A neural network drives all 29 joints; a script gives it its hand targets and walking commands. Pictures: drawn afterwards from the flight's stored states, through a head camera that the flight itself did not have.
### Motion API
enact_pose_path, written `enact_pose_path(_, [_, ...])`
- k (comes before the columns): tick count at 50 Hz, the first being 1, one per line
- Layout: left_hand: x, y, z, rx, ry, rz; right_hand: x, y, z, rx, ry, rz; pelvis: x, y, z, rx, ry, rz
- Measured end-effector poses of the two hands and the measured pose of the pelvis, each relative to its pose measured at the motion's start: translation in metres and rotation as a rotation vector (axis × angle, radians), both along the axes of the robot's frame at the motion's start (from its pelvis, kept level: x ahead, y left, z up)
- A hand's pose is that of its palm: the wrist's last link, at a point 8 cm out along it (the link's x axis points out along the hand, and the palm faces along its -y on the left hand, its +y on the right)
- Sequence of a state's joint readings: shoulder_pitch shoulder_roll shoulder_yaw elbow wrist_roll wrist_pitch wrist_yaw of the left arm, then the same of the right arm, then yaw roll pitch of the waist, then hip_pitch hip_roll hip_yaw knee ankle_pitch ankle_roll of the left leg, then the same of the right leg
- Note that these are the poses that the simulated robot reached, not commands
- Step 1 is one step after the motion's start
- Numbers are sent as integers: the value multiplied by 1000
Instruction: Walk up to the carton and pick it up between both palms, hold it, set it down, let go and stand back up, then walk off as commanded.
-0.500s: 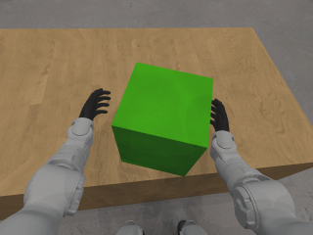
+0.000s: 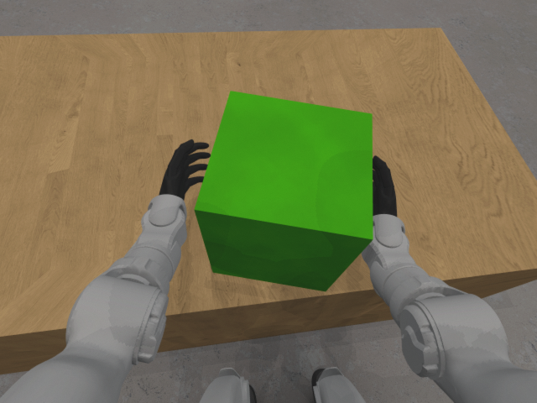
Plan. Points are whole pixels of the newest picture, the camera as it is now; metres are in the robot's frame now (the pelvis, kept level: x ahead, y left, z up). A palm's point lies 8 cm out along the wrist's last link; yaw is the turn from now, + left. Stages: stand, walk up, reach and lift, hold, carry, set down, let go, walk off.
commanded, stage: reach and lift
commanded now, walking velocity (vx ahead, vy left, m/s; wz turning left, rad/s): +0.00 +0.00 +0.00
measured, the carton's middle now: (283, 202) +0.43 +0.00 -0.02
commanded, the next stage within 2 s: none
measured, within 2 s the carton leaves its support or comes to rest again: leaves its support in 2.00 s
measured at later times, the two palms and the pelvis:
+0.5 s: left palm (188, 192) +0.44 +0.15 +0.00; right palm (377, 213) +0.40 -0.15 +0.00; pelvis +0.00 +0.00 +0.00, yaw +0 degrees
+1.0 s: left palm (190, 194) +0.43 +0.14 +0.00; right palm (378, 215) +0.40 -0.16 +0.00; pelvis +0.01 -0.01 +0.01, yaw +1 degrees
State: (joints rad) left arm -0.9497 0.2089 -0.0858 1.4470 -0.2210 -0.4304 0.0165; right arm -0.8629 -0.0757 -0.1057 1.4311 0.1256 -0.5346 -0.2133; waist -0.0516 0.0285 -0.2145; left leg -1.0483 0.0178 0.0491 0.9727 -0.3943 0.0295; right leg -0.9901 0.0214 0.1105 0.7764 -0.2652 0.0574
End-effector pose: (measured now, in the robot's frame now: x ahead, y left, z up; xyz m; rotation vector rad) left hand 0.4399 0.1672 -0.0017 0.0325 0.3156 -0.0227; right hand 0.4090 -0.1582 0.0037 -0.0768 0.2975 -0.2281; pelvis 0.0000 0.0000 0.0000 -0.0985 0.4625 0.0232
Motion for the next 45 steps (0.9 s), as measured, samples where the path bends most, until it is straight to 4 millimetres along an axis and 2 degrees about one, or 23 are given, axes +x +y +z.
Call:
enact_pose_path(9, [-3,-21,-4,-30,5,-13,-3,3,-5,89,-2,-66,-3,-2,-1,2,-1,0])
enact_pose_path(45, [-6,-23,-2,12,-6,-23,-8,3,-8,115,-31,-78,9,-12,7,16,-15,4])
